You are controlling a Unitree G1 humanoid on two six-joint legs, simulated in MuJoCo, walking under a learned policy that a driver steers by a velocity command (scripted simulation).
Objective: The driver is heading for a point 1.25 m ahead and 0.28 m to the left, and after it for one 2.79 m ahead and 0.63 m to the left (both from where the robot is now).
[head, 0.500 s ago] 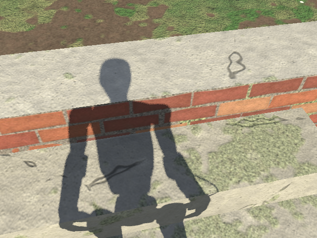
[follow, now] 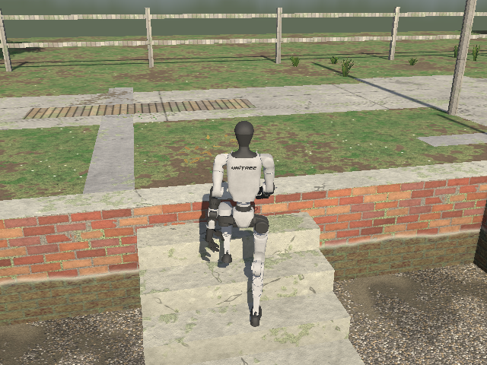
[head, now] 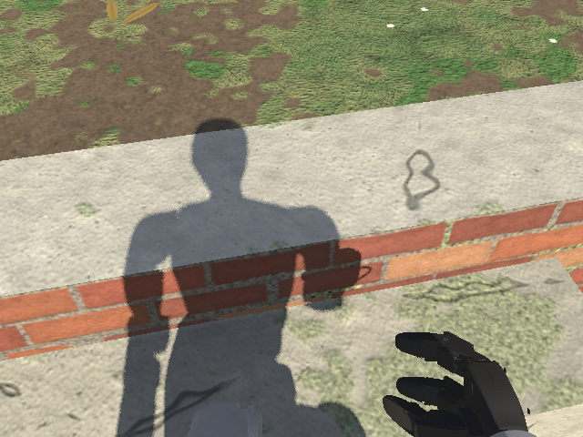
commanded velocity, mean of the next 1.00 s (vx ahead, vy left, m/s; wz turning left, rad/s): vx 0.97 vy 0.00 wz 0.46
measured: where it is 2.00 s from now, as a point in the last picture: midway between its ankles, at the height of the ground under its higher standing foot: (169, 33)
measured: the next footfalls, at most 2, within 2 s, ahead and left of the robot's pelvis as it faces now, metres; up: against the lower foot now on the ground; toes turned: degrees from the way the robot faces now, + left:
left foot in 0.12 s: +0.21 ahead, +0.07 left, +0.18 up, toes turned +5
right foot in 0.50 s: +0.54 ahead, -0.09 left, +0.36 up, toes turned +0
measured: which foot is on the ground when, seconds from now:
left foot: up 0.00-0.10, down 0.12-0.50, up 0.52-0.90, down 0.92-1.00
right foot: down 0.00-0.10, up 0.12-0.48, down 0.50-0.90, up 0.92-1.00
